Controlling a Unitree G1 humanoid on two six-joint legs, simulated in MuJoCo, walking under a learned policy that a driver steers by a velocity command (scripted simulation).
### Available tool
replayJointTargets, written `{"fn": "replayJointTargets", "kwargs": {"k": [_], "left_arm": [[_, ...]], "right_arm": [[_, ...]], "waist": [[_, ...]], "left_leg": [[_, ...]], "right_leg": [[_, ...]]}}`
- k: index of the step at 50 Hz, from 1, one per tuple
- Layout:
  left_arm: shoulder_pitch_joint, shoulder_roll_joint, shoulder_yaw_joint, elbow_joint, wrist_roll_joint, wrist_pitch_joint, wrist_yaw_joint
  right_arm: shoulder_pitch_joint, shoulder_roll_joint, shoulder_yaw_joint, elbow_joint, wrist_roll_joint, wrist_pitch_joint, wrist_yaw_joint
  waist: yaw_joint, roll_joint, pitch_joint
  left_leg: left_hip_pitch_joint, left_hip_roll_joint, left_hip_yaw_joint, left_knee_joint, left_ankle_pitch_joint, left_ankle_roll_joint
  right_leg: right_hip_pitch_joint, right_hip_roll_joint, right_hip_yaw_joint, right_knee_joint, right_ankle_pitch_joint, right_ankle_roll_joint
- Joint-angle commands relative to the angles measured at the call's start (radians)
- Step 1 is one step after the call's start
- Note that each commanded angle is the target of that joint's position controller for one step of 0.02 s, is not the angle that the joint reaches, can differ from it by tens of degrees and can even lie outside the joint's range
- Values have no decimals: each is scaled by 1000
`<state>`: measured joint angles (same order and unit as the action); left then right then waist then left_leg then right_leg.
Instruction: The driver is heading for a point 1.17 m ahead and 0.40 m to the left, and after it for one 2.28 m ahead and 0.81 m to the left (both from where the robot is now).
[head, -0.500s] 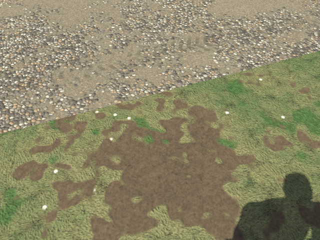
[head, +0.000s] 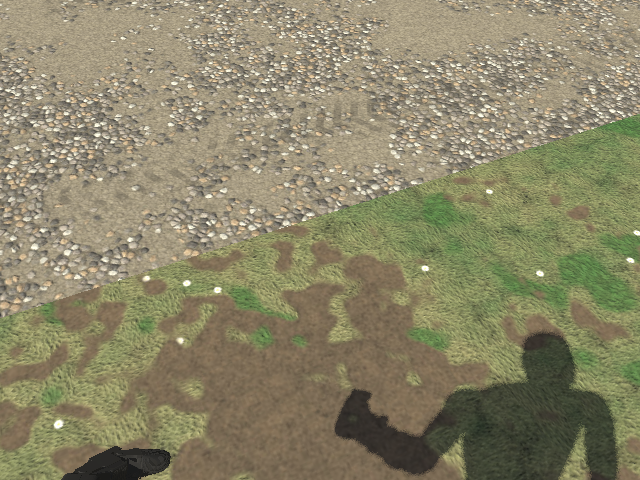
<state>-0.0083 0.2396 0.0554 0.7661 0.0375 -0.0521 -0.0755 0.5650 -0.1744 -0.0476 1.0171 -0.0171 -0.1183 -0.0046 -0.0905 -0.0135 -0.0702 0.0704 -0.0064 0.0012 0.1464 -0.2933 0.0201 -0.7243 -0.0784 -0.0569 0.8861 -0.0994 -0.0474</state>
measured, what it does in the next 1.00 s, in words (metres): walks ahead, turning left: right foot, then left foot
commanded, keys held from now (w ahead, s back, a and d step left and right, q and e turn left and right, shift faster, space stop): w+shift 0.06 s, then w+q+shift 0.64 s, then q+shift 0.30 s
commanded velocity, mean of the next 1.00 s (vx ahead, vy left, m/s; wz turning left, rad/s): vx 0.84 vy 0.00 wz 0.71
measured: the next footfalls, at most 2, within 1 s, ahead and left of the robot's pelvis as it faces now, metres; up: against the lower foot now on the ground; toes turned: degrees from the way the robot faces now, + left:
right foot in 0.14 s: +0.29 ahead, -0.14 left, +0.00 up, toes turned -4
left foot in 0.62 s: +0.68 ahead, +0.05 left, +0.00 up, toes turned +27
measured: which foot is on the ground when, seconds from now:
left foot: down 0.00-0.16, up 0.18-0.60, down 0.62-0.98, up 1.00-1.00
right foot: up 0.00-0.12, down 0.14-0.62, up 0.64-0.98, down 1.00-1.00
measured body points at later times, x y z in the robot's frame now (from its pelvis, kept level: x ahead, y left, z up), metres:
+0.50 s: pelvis +0.40 -0.05 -0.02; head +0.42 -0.04 +0.43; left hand +0.26 +0.17 -0.16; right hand +0.65 -0.23 -0.11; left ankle +0.58 +0.08 -0.67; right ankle +0.25 -0.14 -0.74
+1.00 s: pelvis +0.82 +0.07 -0.03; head +0.84 +0.12 +0.41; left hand +0.90 +0.42 -0.06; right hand +1.01 -0.15 -0.14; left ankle +0.65 +0.03 -0.73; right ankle +1.05 +0.11 -0.74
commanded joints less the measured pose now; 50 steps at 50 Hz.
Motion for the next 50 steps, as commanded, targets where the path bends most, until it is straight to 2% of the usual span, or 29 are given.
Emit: {"fn": "replayJointTargets", "kwargs": {"k": [1, 4, 6, 7, 8, 9, 10, 11, 14, 16, 20, 25, 27, 29, 30, 31, 32, 33, 34, 35, 36, 38, 41, 42, 43, 45, 47, 49, 50], "left_arm": [[-159, 14, -14, -108, -11, 1, -2], [-128, 44, -4, -118, -3, 4, 19], [186, 110, 29, -40, -3, -7, 49], [411, 174, 56, 26, 12, -20, 66], [527, 288, 77, 35, 45, -33, 80], [500, 282, 73, 25, 36, -34, 67], [359, 219, 61, 23, 29, -32, 63], [292, 137, 43, 20, 17, -41, 60], [273, 43, 18, 71, -4, -59, 60], [307, 16, 12, 108, -23, -72, 59], [371, 13, 5, 139, -14, -88, 59], [455, 91, 3, 162, -17, -81, 102], [471, 159, 15, 155, -18, -65, 128], [405, 222, 37, 126, -7, -34, 146], [340, 238, 45, 97, 3, -18, 141], [289, 226, 51, 83, -2, -6, 120], [233, 55, 8, 27, 14, -22, 95], [269, 20, -9, -100, -12, -50, 89], [228, 69, -15, -122, -3, -83, 82], [215, 110, -10, -110, -7, -96, 77], [198, 113, -10, -108, 4, -89, 79], [232, 109, -16, -100, 28, -42, 82], [129, 79, -31, -157, 14, -10, 78], [-56, 62, -20, -224, -41, -62, 94], [-95, 25, -34, -252, -41, -79, 97], [-95, 43, -18, -262, -48, -91, 97], [-54, 97, 15, -274, -66, -87, 101], [174, 145, 45, -233, -45, -80, 114], [330, 169, 39, -198, -21, -70, 116]], "right_arm": [[-35, -141, -26, -53, 5, -21, 0], [-23, -166, -27, -38, 9, -14, 8], [-46, -227, -38, -33, -1, -2, 1], [-87, -230, -39, -52, -4, 2, -2], [-51, -73, -6, -103, 1, 2, 10], [-34, -83, -13, -131, 48, -11, 13], [-143, -129, -27, -153, 40, -1, 10], [-185, -130, -25, -157, 24, 5, 17], [-173, -59, -16, -155, -11, 50, 45], [-248, -41, -14, -192, -6, 79, 56], [-412, -49, -2, -258, 6, 95, 71], [-555, -83, 11, -321, 3, 90, 88], [-510, -123, 3, -309, 9, 94, 84], [-266, -195, -26, -250, 13, 105, 69], [-55, -249, -55, -188, 11, 108, 54], [38, -277, -85, -149, 21, 105, 31], [-83, -305, -93, -146, 32, 110, 19], [-157, -370, -94, -192, 0, 113, 26], [-146, -340, -95, -208, -12, 111, 17], [-161, -267, -80, -198, -18, 104, 10], [-205, -250, -71, -200, -14, 92, 4], [-255, -248, -58, -223, 5, 57, -8], [-252, -286, -65, -228, 14, 39, 0], [-262, -163, -42, -267, 77, 31, -13], [-249, -206, -51, -259, 81, 40, -21], [-175, -264, -73, -240, 64, 76, -34], [-173, -222, -66, -244, 57, 90, -37], [-287, -205, -65, -306, 63, 91, -38], [-253, -94, -33, -342, 24, 100, -38]], "waist": [[32, 111, 215], [63, 128, 179], [221, 140, 4], [323, 100, -109], [293, -162, -279], [254, -259, -344], [189, -167, -134], [160, -52, -20], [68, -71, 83], [56, -55, 137], [63, -34, 211], [57, -15, 235], [17, -62, 159], [-117, -114, 38], [-209, -107, -39], [-246, -4, -51], [-109, 232, 81], [9, 211, -56], [-15, 88, -61], [29, -44, 63], [84, -94, 138], [159, -138, 176], [145, -106, 169], [88, -129, 154], [75, -82, 122], [31, 23, 19], [60, 113, -17], [210, 161, -145], [223, 29, -310]], "left_leg": [[-117, 229, -111, -196, 160, 154], [-49, 244, -36, -45, 694, 140], [-114, 232, -10, 357, 1030, 118], [-351, 179, -4, 663, 802, 106], [-647, 51, -14, 1080, 23, 103], [-786, -27, -118, 1274, -172, 131], [-859, 41, -106, 1334, -33, 137], [-844, 95, -83, 1289, 67, 133], [-735, 158, -77, 1204, 114, 105], [-805, 167, -61, 1199, 169, 101], [-838, 124, 31, 1020, 355, 114], [-722, 35, 202, 665, 404, 166], [-599, -41, 258, 617, 364, 188], [-350, -91, 241, 618, 226, 223], [-136, -93, 175, 577, 128, 261], [41, -62, 73, 454, 82, 310], [82, 38, -141, 516, 188, 334], [243, 174, -602, 353, 109, 514], [217, 264, -802, 118, -193, 506], [69, 257, -770, 42, -258, 448], [-77, 221, -686, 45, -72, 407], [-297, 151, -499, 84, 398, 373], [-458, 8, -286, 146, 848, 294], [-493, -42, -315, 181, 699, 247], [-472, -77, -296, 215, 649, 210], [-410, -105, -318, 273, 559, 122], [-394, -115, -371, 396, 493, 70], [-425, -164, -328, 708, 476, -19], [-573, -207, -243, 1020, -264, -48]], "right_leg": [[30, 9, -44, -164, 58, -20], [212, 74, -86, -249, -25, -76], [599, 151, -79, -282, -117, -97], [929, 65, 13, -274, -160, -102], [1189, -263, 429, -369, -672, -110], [1123, -396, 900, -684, -975, -114], [945, -346, 786, -712, -923, -84], [785, -318, 590, -687, -704, -77], [536, -222, 247, -732, -391, -22], [529, -184, 99, -758, -239, 15], [517, -102, -140, -797, 70, 53], [701, -107, -281, -759, 732, 83], [811, -137, -291, -613, 1133, 90], [818, -183, -263, -298, 1345, 71], [724, -193, -227, -20, 1266, 45], [551, -90, -227, 392, 697, 23], [157, 99, -157, 743, -340, 23], [-125, 130, 48, 863, -389, 56], [-198, 82, 145, 776, -346, 48], [-181, 31, 153, 656, -281, 46], [-120, 7, 147, 574, -265, 63], [31, -37, 134, 447, -277, 117], [196, -15, 49, 144, -157, 143], [202, 49, 88, 3, -86, 145], [244, 100, 73, -173, 13, 135], [389, 205, 39, -383, 215, 124], [515, 227, 76, -448, 286, 110], [797, 137, 121, -525, 484, 64], [1079, -139, 331, -355, 805, -24]]}}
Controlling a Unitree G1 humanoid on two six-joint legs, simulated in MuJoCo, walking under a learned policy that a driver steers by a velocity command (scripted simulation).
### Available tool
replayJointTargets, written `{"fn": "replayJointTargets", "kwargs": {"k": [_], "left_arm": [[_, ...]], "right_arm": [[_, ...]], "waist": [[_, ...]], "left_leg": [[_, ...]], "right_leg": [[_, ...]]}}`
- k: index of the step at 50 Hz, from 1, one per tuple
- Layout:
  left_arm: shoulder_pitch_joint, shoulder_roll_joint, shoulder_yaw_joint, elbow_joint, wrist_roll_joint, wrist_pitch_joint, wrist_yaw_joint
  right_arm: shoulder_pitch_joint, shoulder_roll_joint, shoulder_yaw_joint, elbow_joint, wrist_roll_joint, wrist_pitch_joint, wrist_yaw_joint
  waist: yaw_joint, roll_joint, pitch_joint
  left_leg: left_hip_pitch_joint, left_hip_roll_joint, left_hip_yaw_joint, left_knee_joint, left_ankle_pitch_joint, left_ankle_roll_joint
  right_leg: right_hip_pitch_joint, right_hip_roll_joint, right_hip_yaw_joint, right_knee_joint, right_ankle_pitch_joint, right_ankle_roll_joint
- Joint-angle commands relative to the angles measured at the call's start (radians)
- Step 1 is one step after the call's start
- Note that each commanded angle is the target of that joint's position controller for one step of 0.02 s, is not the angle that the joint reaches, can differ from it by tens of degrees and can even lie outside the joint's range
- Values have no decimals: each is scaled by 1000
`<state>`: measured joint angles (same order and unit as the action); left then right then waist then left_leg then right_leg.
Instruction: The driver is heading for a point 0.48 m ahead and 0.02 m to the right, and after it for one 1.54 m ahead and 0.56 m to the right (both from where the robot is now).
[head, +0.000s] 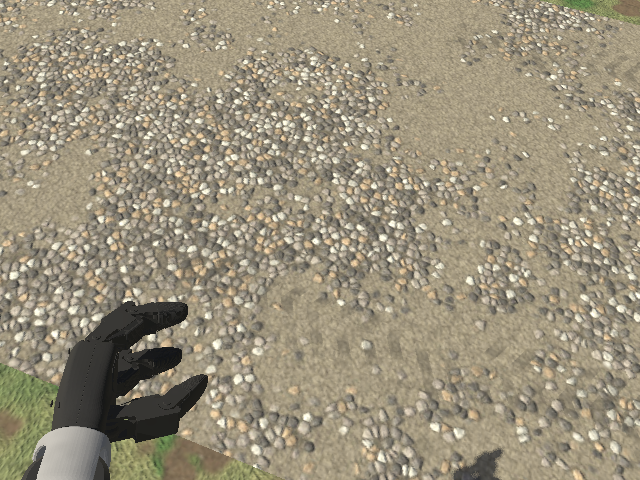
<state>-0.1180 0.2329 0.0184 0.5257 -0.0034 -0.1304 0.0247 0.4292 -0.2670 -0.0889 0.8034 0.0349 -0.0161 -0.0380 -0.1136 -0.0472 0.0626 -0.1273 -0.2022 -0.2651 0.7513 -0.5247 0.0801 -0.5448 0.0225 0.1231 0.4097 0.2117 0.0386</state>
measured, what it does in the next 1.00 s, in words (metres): walks ahead: left foot, then right foot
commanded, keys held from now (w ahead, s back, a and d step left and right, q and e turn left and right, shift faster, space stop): q+shift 0.04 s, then shift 0.82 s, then w+shift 0.14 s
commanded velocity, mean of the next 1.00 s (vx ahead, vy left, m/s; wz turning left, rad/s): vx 0.11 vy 0.00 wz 0.27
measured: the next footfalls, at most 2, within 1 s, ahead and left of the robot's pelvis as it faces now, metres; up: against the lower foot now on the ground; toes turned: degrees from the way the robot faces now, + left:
left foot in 0.36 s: +0.14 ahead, +0.09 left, +0.00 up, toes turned +9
right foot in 0.62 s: +0.16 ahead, -0.16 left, +0.00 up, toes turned +11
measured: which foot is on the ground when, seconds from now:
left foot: up 0.00-0.34, down 0.36-1.00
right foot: down 0.00-0.36, up 0.38-0.60, down 0.62-1.00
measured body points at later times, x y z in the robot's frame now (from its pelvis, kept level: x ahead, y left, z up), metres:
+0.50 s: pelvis +0.09 -0.02 +0.03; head +0.09 +0.01 +0.48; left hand +0.15 +0.27 -0.10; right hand +0.31 -0.21 -0.05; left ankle +0.10 +0.09 -0.71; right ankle +0.15 -0.16 -0.67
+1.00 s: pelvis +0.12 -0.04 +0.02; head +0.11 -0.03 +0.47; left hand +0.15 +0.23 -0.11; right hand +0.27 -0.27 -0.09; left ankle +0.09 +0.08 -0.69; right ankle +0.12 -0.17 -0.71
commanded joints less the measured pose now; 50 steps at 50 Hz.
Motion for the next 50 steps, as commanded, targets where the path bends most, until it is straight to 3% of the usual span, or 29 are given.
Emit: {"fn": "replayJointTargets", "kwargs": {"k": [1, 2, 3, 4, 5, 6, 7, 9, 11, 15, 18, 19, 20, 21, 22, 24, 28, 30, 31, 32, 33, 34, 35, 43, 44, 46, 47, 48, 50], "left_arm": [[474, 185, 62, 26, 64, 21, 6], [379, 224, 77, 39, 44, 26, -8], [254, 162, 73, -8, 35, 39, 1], [198, 89, 47, -16, 31, 57, 14], [173, 83, 32, -11, 33, 72, 19], [158, 105, 36, 15, 29, 78, 18], [165, 120, 43, 42, 31, 74, 13], [184, 152, 59, 82, 30, 65, -3], [183, 169, 66, 102, 18, 73, -12], [192, 197, 69, 123, -9, 102, -17], [258, 141, 43, 156, -8, 115, -19], [292, 78, 21, 150, 18, 113, -26], [275, 96, 31, 120, 13, 107, -22], [237, 174, 54, 126, 6, 112, -10], [271, 181, 64, 146, 0, 122, -6], [343, 159, 65, 195, 18, 140, 5], [297, 82, 33, 180, 5, 130, -4], [325, 68, 26, 192, 5, 123, -14], [337, 81, 24, 199, 18, 122, -18], [348, 132, 31, 194, 32, 123, -17], [323, 204, 50, 209, 23, 125, -15], [308, 141, 39, 203, 17, 122, -20], [302, 108, 28, 205, 24, 119, -21], [307, 85, 14, 224, 19, 105, -4], [352, 99, 20, 243, 14, 110, -4], [411, 166, 43, 250, -8, 112, -4], [442, 200, 54, 254, -15, 100, -4], [414, 234, 68, 253, -24, 87, -1], [410, 205, 64, 248, -17, 61, 1]], "right_arm": [[41, 5, 21, -161, -44, 0, 4], [174, -100, 9, -175, -1, 5, 25], [80, -147, 1, -169, 9, 25, 28], [-49, -166, -8, -188, 0, 43, 21], [-99, -157, -11, -203, -8, 59, 10], [-126, -131, -4, -223, -13, 66, 8], [-131, -89, 10, -235, -15, 63, 10], [-138, -30, 33, -240, -18, 39, 7], [-154, -34, 43, -232, -25, 27, 11], [-203, -94, 36, -239, -29, 50, 29], [-202, -109, 27, -246, -47, 57, 39], [-192, -176, 20, -266, -67, 58, 31], [-235, -213, 12, -267, -86, 56, 32], [-273, -182, 17, -274, -93, 37, 30], [-327, -135, 31, -268, -86, 21, 32], [-388, -94, 42, -262, -64, 3, 35], [-332, -61, 47, -228, -54, 12, 33], [-320, -52, 50, -214, -42, 19, 30], [-283, -38, 53, -199, -40, 14, 29], [-251, -27, 56, -188, -47, 7, 28], [-199, -34, 49, -192, -53, -1, 34], [-253, -61, 44, -184, -60, 0, 31], [-287, -69, 36, -187, -53, 4, 28], [-254, -25, 27, -147, -49, 14, 14], [-207, -28, 22, -123, -46, 17, 12], [-208, -67, 3, -130, -26, 5, 17], [-248, -45, 7, -153, -5, -17, 23], [-288, -20, 14, -169, 11, -40, 31], [-329, -48, 4, -183, 4, -66, 37]], "waist": [[171, -183, -592], [84, -277, -660], [103, -156, -555], [119, -42, -395], [98, 21, -287], [79, 37, -188], [67, 22, -147], [70, -23, -180], [77, -45, -254], [89, -91, -247], [80, -64, -190], [107, 137, -205], [114, 316, -169], [91, 244, -120], [129, 216, -104], [156, 189, -112], [121, 182, -148], [142, 176, -168], [140, 157, -173], [120, 96, -169], [54, -52, -141], [104, -51, -123], [112, -34, -97], [120, 27, -82], [124, 20, -122], [149, -22, -7], [160, -91, 33], [152, -157, 76], [161, -117, 65]], "left_leg": [[-476, -24, 30, 717, -343, -135], [-572, 81, -12, 944, -196, -157], [-641, 165, 62, 956, -74, -175], [-651, 194, 122, 889, 28, -176], [-590, 207, 146, 848, 68, -177], [-532, 218, 155, 748, 68, -163], [-475, 222, 175, 628, 61, -149], [-385, 211, 221, 399, 44, -137], [-300, 221, 222, 236, 131, -127], [-169, 214, 233, 0, 251, -91], [31, 210, 228, -269, 314, -11], [104, 421, -31, -377, 363, 58], [-74, 576, -200, -477, 303, 199], [-170, 528, -176, -502, 222, 209], [-205, 475, -101, -490, 223, 169], [-232, 406, 8, -449, 357, 118], [-139, 373, 50, -348, 565, 126], [-117, 357, 45, -307, 540, 112], [-136, 336, 46, -298, 487, 73], [-175, 296, 69, -259, 388, 23], [-193, 233, 143, -273, 324, -15], [-136, 215, 175, -249, 304, -47], [-129, 213, 180, -235, 306, -51], [-118, 221, 175, -228, 381, -52], [-119, 188, 210, -209, 162, -48], [-318, 174, 233, -139, -169, -29], [-419, 180, 271, -52, -91, -28], [-459, 201, 296, 44, 87, -24], [-556, 272, 227, 162, 73, 0]], "right_leg": [[1008, -482, 462, 186, 930, -248], [1002, -631, 679, 131, 508, -409], [884, -522, 583, 51, 57, -404], [686, -412, 426, -15, -181, -338], [491, -338, 333, -57, -220, -301], [335, -284, 239, -84, -184, -278], [244, -241, 146, -102, -105, -261], [224, -212, 40, -103, 156, -277], [259, -243, 24, -93, 224, -305], [232, -269, 32, -102, -145, -283], [93, -200, -9, -38, -519, -155], [-2, -104, -117, 189, -684, -59], [-51, -29, -150, 329, -783, -20], [-3, -67, -87, 461, -741, -7], [15, -69, -84, 502, -687, 0], [85, -75, -93, 539, -611, 28], [164, -69, -118, 329, -624, 32], [271, -53, -140, 95, -471, 19], [345, -63, -120, 29, -339, 7], [395, -126, -51, 26, -184, -16], [341, -130, -60, 80, -258, -63], [251, -114, -55, 44, -409, -83], [219, -107, -56, 26, -476, -74], [220, -85, -78, 38, -486, -60], [237, -72, -84, 29, -685, -78], [222, -150, 60, -59, -1105, -159], [268, -266, 230, -162, -1217, -222], [270, -380, 381, -252, -1204, -281], [333, -427, 421, -288, -1039, -296]]}}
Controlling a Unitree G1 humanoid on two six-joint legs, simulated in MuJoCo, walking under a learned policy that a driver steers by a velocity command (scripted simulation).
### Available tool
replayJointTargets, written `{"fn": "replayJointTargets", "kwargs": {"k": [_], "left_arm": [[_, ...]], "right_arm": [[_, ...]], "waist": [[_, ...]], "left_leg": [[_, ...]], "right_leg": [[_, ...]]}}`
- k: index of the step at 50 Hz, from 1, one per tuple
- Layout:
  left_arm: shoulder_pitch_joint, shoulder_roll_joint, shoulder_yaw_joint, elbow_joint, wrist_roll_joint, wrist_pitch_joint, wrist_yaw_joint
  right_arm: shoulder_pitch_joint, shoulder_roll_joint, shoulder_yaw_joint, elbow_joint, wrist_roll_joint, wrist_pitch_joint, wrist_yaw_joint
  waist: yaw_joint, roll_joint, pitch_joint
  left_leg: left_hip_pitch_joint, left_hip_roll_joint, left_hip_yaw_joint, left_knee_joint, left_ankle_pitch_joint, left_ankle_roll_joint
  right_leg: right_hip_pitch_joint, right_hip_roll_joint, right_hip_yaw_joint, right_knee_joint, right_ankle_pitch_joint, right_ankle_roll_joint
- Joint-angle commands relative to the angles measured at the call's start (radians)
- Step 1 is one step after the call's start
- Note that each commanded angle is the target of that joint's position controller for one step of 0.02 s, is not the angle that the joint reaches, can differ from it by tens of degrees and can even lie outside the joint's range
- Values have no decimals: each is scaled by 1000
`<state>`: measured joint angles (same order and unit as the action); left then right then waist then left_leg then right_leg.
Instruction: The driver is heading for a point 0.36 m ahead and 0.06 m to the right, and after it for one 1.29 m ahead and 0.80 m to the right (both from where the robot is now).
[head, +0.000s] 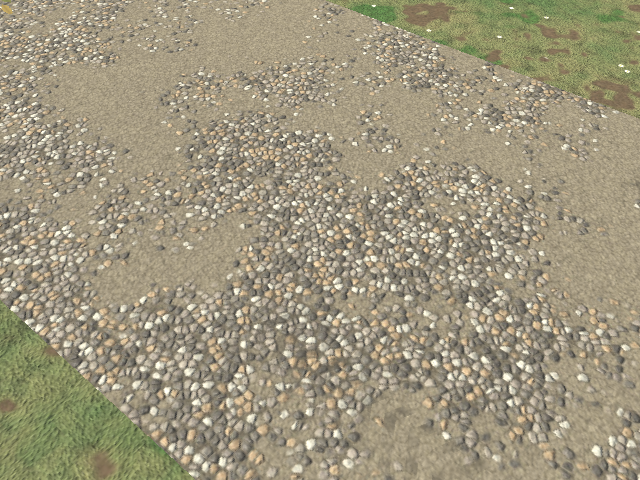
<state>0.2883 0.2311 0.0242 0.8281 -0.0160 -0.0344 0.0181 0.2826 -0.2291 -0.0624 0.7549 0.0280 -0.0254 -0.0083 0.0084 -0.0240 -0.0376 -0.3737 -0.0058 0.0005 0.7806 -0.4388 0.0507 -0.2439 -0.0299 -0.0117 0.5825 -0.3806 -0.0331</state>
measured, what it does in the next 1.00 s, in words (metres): walks ahead, turning right: right foot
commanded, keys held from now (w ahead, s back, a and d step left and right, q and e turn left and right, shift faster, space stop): w+shift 0.26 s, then w+e+shift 0.74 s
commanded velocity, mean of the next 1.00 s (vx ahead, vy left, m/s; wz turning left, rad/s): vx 0.87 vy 0.00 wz -0.51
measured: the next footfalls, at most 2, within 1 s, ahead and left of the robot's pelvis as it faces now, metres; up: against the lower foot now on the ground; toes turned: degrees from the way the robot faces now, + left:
right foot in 0.60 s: +0.50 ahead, -0.08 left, +0.00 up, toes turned -16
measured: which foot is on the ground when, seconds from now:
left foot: down 0.00-0.60, up 0.62-1.00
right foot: down 0.00-0.12, up 0.14-0.58, down 0.60-1.00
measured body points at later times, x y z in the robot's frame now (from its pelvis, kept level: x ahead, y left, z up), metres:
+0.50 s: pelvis +0.24 +0.03 -0.01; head +0.27 +0.03 +0.44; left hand +0.50 +0.22 -0.09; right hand +0.14 -0.22 -0.13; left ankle +0.04 +0.15 -0.73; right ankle +0.42 -0.10 -0.68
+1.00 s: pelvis +0.68 -0.10 -0.01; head +0.72 -0.12 +0.44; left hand +0.78 +0.18 -0.12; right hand +0.84 -0.41 -0.05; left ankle +0.94 -0.07 -0.70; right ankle +0.46 -0.06 -0.73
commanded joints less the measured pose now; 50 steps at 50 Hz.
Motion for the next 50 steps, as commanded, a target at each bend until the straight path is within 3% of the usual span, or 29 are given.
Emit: {"fn": "replayJointTargets", "kwargs": {"k": [1, 4, 5, 6, 7, 8, 9, 10, 11, 13, 15, 18, 24, 26, 28, 29, 30, 31, 32, 33, 34, 35, 36, 38, 41, 43, 47, 49, 50], "left_arm": [[-21, 189, 54, -67, -11, -42, 1], [-96, 196, 56, -80, -32, -36, -15], [-89, 216, 74, -59, 51, -14, -33], [-93, 189, 74, -57, 66, -8, -33], [-169, 111, 51, -88, 71, -13, -37], [-245, -5, 20, -160, 67, -26, -34], [-226, 16, 21, -205, 47, -33, -45], [-257, 74, 32, -202, 49, -32, -52], [-231, 111, 41, -182, 61, -32, -64], [-171, 123, 46, -148, 73, -18, -85], [-193, 102, 41, -149, 52, 4, -96], [-274, 91, 39, -175, 40, 13, -96], [-416, 57, 13, -234, 48, 10, -120], [-382, 72, 14, -234, 47, 13, -105], [-184, 126, 35, -190, 41, 7, -88], [35, 173, 58, -126, 38, 1, -79], [210, 236, 90, -76, 51, 1, -63], [145, 336, 123, -86, 46, 21, -50], [130, 361, 132, -108, 36, 29, -53], [127, 321, 127, -92, 35, 24, -43], [127, 268, 115, -62, 33, 16, -34], [96, 234, 105, -55, 35, 3, -26], [58, 205, 92, -61, 36, -6, -21], [53, 183, 79, -67, 20, -27, -24], [86, 202, 80, -71, 16, -46, -28], [113, 213, 87, -70, 16, -46, -31], [177, 251, 99, -51, 1, -44, -25], [149, 277, 104, -56, 3, -43, -15], [132, 311, 110, -60, 13, -44, -17]], "right_arm": [[-162, -74, -18, -131, 9, -65, 11], [-43, -57, -17, -73, -2, -79, 23], [69, -54, -16, -39, -74, -54, 45], [192, -72, -28, 10, -79, -45, 43], [374, -133, -46, 47, -85, -52, 33], [429, -218, -44, 21, -97, -61, 24], [320, -239, -49, -7, -95, -51, 12], [215, -218, -45, -29, -80, -54, 10], [173, -188, -36, -33, -66, -62, 15], [144, -144, -17, -27, -59, -73, 15], [182, -132, -13, 6, -60, -85, 12], [231, -134, -14, 34, -58, -93, 15], [233, -123, -2, 82, -56, -110, 6], [237, -163, -6, 100, -63, -104, -5], [231, -226, -22, 106, -79, -69, -23], [202, -252, -30, 94, -82, -54, -29], [172, -254, -32, 78, -79, -59, -30], [147, -104, -1, -1, -53, -81, 2], [73, -150, 5, -67, -46, -110, 11], [-40, -160, 10, -91, -51, -125, 11], [-41, -146, 21, -94, -53, -136, 9], [-69, -127, 28, -105, -69, -127, 9], [-48, -121, 33, -103, -90, -104, 10], [-38, -112, 37, -108, -111, -61, 16], [-247, -98, 55, -202, -98, -44, 30], [-338, -83, 68, -229, -83, -48, 43], [-403, -107, 67, -253, -66, -55, 41], [-325, -147, 51, -234, -65, -58, 27], [-200, -201, 28, -203, -58, -61, 12]], "waist": [[23, -121, 135], [-42, -130, 73], [-91, -46, 53], [-138, 5, 35], [-245, 192, 9], [-244, 346, 0], [-158, 278, 29], [-102, 123, 109], [-73, 57, 94], [-39, 100, 94], [-43, 116, 139], [-59, 89, 166], [-74, 76, 218], [-44, 118, 156], [68, 187, 8], [161, 193, -105], [239, 144, -178], [113, -212, -211], [127, -117, -306], [134, -3, -172], [80, 82, -53], [34, 117, 7], [-14, 118, 47], [-48, 93, 79], [-9, 55, 173], [32, 20, 172], [84, -20, 101], [39, -25, 33], [-25, -30, -60]], "left_leg": [[-299, 90, -36, 104, -18, 39], [62, 22, 83, -167, 99, 22], [243, -77, 187, -299, 147, 1], [458, -90, 198, -278, 165, -7], [650, 83, -57, -373, -23, 21], [629, 332, -538, -538, -338, 71], [548, 432, -835, -665, -511, 196], [483, 438, -752, -651, -483, 201], [424, 371, -616, -633, -383, 172], [328, 266, -425, -691, -239, 135], [329, 236, -294, -731, -96, 122], [368, 223, -104, -745, 115, 89], [401, 230, 151, -797, 499, 49], [500, 236, 215, -640, 1118, 25], [578, 260, 232, -284, 1554, 15], [507, 265, 225, -9, 1560, 19], [263, 234, 219, 307, 1311, 8], [-264, -10, 168, 746, 166, -68], [-453, -56, -67, 888, 72, -48], [-512, 18, -110, 841, 139, -31], [-457, 63, -104, 713, 172, -24], [-388, 102, -105, 614, 157, -33], [-327, 112, -100, 573, 135, -49], [-294, 134, -82, 479, 82, -79], [-284, 135, -10, 222, 233, -116], [-196, 99, 9, 21, 430, -115], [-105, 31, 7, -178, 549, -79], [60, -14, -4, -262, 475, -63], [211, -34, -14, -247, 379, -51]], "right_leg": [[60, -349, 494, -455, -371, -200], [-74, -187, 203, -391, -184, -127], [-136, -100, 103, -308, -260, -116], [-275, -59, 56, -168, -258, -106], [-479, 24, -33, 214, -135, -81], [-673, 97, 48, 529, -203, -83], [-800, 63, 143, 628, -92, -98], [-837, -34, 123, 653, 32, -87], [-761, -66, 96, 604, 102, -65], [-630, -82, 58, 533, 163, -18], [-652, -54, 56, 518, 234, -2], [-682, 7, 81, 430, 310, -5], [-493, -3, -109, 155, 409, -92], [-377, 75, -190, 119, 320, -144], [-189, 161, -218, 128, 173, -185], [43, 194, -197, 103, 116, -210], [343, 140, -49, 49, 40, -234], [663, -144, 538, -102, -194, -364], [711, -226, 903, -288, -242, -452], [619, -215, 803, -325, -145, -405], [429, -189, 707, -347, -28, -360], [276, -137, 602, -355, 57, -326], [156, -91, 525, -358, 119, -314], [25, -40, 453, -383, 140, -317], [-133, 9, 404, -463, 215, -299], [-144, 49, 367, -451, 359, -251], [65, 9, 399, -367, 685, -196], [133, 10, 405, -235, 897, -150], [153, 9, 407, -73, 1002, -125]]}}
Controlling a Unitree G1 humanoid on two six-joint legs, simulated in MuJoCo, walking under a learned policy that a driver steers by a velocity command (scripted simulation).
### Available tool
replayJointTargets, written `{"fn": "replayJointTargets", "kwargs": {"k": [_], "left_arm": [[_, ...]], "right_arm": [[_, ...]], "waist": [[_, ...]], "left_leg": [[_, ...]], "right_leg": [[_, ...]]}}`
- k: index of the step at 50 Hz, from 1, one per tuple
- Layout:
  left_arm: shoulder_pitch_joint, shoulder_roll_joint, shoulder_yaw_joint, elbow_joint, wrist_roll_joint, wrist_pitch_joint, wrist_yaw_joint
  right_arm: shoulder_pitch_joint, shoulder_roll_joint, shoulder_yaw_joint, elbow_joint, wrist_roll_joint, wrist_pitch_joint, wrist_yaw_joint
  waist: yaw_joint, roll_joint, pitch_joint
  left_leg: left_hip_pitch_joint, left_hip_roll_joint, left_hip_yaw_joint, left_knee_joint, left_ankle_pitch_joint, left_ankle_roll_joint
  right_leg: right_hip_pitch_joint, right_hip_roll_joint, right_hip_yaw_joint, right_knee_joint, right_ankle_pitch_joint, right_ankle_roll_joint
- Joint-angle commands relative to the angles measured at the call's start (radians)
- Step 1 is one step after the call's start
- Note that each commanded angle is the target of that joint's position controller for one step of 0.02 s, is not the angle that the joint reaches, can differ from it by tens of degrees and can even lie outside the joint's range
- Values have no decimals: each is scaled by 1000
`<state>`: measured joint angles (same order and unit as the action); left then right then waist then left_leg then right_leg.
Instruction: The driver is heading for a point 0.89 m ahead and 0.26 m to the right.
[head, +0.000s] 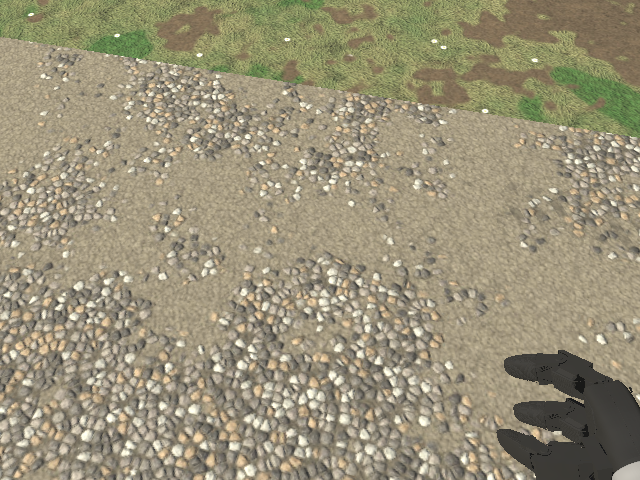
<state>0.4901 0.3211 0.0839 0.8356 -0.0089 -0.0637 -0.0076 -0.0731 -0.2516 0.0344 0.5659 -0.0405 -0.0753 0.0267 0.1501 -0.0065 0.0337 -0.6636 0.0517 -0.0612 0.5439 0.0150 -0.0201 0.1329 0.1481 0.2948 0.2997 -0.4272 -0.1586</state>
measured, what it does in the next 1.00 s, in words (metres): walks ahead, turning right: left foot, then right foot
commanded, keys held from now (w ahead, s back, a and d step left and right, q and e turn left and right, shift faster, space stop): w+e+shift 0.58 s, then w+shift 0.20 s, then shift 0.22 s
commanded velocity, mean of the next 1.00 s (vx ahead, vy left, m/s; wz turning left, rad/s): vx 0.92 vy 0.00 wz -0.76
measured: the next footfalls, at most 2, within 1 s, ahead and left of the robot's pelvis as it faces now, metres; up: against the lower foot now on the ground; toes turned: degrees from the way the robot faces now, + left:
left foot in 0.04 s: +0.25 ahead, +0.16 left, +0.00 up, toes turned -6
right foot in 0.50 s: +0.60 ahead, -0.14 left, +0.00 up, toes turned -32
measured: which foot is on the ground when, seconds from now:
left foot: up 0.00-0.02, down 0.04-0.50, up 0.52-0.90, down 0.92-1.00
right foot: down 0.00-0.02, up 0.04-0.48, down 0.50-0.90, up 0.92-1.00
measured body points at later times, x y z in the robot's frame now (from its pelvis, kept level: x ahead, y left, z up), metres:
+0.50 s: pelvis +0.45 -0.05 -0.03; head +0.48 -0.06 +0.42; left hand +0.79 +0.04 -0.08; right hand +0.27 -0.26 -0.15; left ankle +0.24 +0.17 -0.67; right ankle +0.56 -0.12 -0.72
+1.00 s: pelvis +0.86 -0.24 +0.00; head +0.89 -0.28 +0.44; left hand +1.07 -0.05 -0.13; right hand +0.84 -0.55 -0.09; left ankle +1.02 -0.25 -0.72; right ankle +0.63 -0.19 -0.60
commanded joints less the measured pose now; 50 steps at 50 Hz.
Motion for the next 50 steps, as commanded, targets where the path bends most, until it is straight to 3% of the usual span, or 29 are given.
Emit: {"fn": "replayJointTargets", "kwargs": {"k": [1, 2, 3, 4, 5, 6, 9, 12, 17, 19, 21, 23, 24, 25, 26, 27, 29, 32, 35, 39, 41, 43, 44, 45, 46, 47, 48, 49, 50], "left_arm": [[-128, 246, 55, -78, 14, -20, 1], [-158, 152, 31, -101, 21, -33, -2], [-34, -30, -16, -140, -26, -31, 3], [-76, 59, -21, -155, -12, -16, 9], [-179, 110, -8, -146, 14, -1, 5], [-219, 112, -6, -145, 29, 10, -10], [-272, 37, -23, -181, 46, 50, -49], [-366, 6, -42, -249, 48, 71, -68], [-530, 29, -58, -310, 40, 71, -93], [-576, 22, -64, -313, 39, 64, -100], [-515, 47, -55, -288, 37, 58, -90], [-231, 112, -21, -209, 33, 52, -67], [-5, 157, 10, -133, 31, 46, -46], [-14, 211, 51, -115, -4, 61, -17], [-144, 340, 64, -172, 45, 81, -17], [-75, 312, 68, -197, 41, 86, -6], [-109, 218, 47, -136, 29, 59, 9], [-185, 127, 6, -137, 24, 5, 19], [-148, 110, -1, -103, 20, -28, 7], [-80, 124, 3, -66, -5, -50, -12], [-23, 132, 2, -28, -3, -44, -3], [5, 162, 4, -1, 11, -38, 12], [-9, 182, 7, 4, 20, -35, 19], [-60, 188, 9, 0, 20, -32, 23], [-109, 69, -26, -35, 25, -13, 15], [98, -61, -60, -7, 15, -16, 6], [133, 43, -47, 12, -28, -17, 1], [-24, 113, -30, -24, -48, -6, 6], [-169, 129, -28, -66, -32, 2, 15]], "right_arm": [[354, -221, -92, 30, 17, -14, -42], [577, -293, -122, 65, -4, -15, -69], [572, -346, -131, 69, -53, -19, -67], [485, -308, -141, 62, -30, -8, -55], [383, -205, -119, 54, -18, -5, -51], [355, -151, -107, 72, -14, -4, -45], [416, -98, -91, 159, 0, -22, -37], [421, -86, -88, 201, 23, -46, -18], [425, -141, -97, 238, 12, -62, -24], [485, -175, -101, 256, 11, -57, -32], [519, -236, -114, 251, 13, -35, -47], [460, -295, -131, 227, 6, 2, -60], [413, -292, -132, 202, 1, 15, -55], [385, -237, -129, 191, 3, 18, -40], [472, -148, -98, 69, 8, -3, -26], [356, -193, -95, 30, 9, -32, -27], [302, -175, -80, 25, 5, -47, -30], [373, -144, -68, 67, -37, 16, -25], [199, -84, -42, 0, -22, 24, -5], [82, -72, -34, -14, 12, 11, 15], [48, -80, -39, -14, 3, 4, 10], [116, -112, -54, 6, -14, -9, -6], [240, -144, -71, 43, -12, -18, -16], [407, -167, -82, 93, -9, -26, -25], [536, -256, -113, 87, 53, -43, -40], [585, -270, -104, 128, 11, -57, -22], [595, -237, -114, 119, 15, -58, -8], [474, -196, -116, 98, 28, -53, -12], [372, -146, -101, 93, 39, -49, -16]], "waist": [[-289, -47, -222], [-375, 24, -347], [-254, 327, -470], [-247, 316, -446], [-242, 184, -260], [-227, 81, -161], [-179, 94, -32], [-148, 94, 19], [-135, 39, 122], [-149, 33, 124], [-102, 89, 45], [55, 132, -104], [141, 105, -197], [106, -77, -182], [-78, -257, -261], [6, -48, -343], [-100, 93, -58], [-207, 105, 3], [-168, 50, 77], [-91, 10, 63], [-58, 23, 71], [-85, -25, 4], [-149, -55, -67], [-249, -65, -129], [-336, 22, -312], [-227, 369, -484], [-258, 286, -590], [-266, 166, -427], [-248, 25, -256]], "left_leg": [[725, -60, 40, -12, -136, 31], [977, 108, -109, 17, -429, 60], [1207, 441, -625, -120, -666, 147], [1101, 428, -839, -261, -852, 175], [931, 357, -644, -278, -826, 155], [805, 317, -477, -269, -633, 145], [617, 249, -194, -316, -344, 109], [562, 230, 10, -374, -134, 82], [531, 147, 296, -455, 148, 46], [603, 143, 352, -412, 504, 25], [719, 171, 359, -253, 943, 14], [689, 220, 331, 120, 1125, 33], [535, 217, 306, 434, 969, 48], [271, 25, 301, 834, 33, 23], [-150, -88, 187, 1175, -524, -34], [-234, -56, -5, 1160, -445, -22], [-179, 41, -21, 894, -384, -13], [27, 104, -4, 705, -420, -39], [68, 122, 55, 418, -222, -45], [241, 60, 101, 112, 193, 17], [204, 11, 128, 18, 190, 50], [276, -74, 142, -30, 95, 80], [394, -99, 127, -39, 66, 92], [563, -62, 106, -104, 170, 102], [896, 130, -52, 44, 491, 141], [1203, 389, -417, 92, 902, 306], [1229, 418, -590, -6, 713, 368], [1079, 378, -460, -70, 528, 347], [873, 315, -329, -112, 498, 298]], "right_leg": [[-305, -140, 87, 437, 1007, 17], [-459, -93, 26, 750, 737, 24], [-772, 7, -88, 1063, -128, 46], [-878, -60, -154, 1142, -15, 31], [-901, -123, -178, 1105, 101, 33], [-884, -160, -195, 1062, 150, 40], [-867, -228, -206, 1018, 151, 55], [-922, -253, -239, 977, 242, 62], [-834, -218, -382, 632, 456, 34], [-743, -159, -473, 510, 454, -5], [-639, -85, -516, 470, 380, -35], [-336, -33, -480, 466, 268, -76], [-54, -24, -405, 394, 229, -111], [125, -94, -237, 313, 149, -132], [351, -354, 329, 195, 172, -323], [350, -398, 499, 31, 30, -348], [-5, -351, 385, -70, 98, -260], [-340, -247, 162, -84, 253, -212], [-483, -175, 36, -162, 327, -176], [-429, -176, -37, -210, 545, -100], [-249, -197, -62, -138, 811, -67], [-102, -211, -61, 30, 1151, -12], [-72, -212, -59, 183, 1246, 20], [-119, -181, -86, 385, 1188, 50], [-336, -152, -72, 729, 780, 90], [-626, 44, -58, 1145, -237, 146], [-716, 22, 10, 1261, -196, 161], [-776, -56, -40, 1213, -128, 172], [-788, -111, -116, 1134, -62, 176]]}}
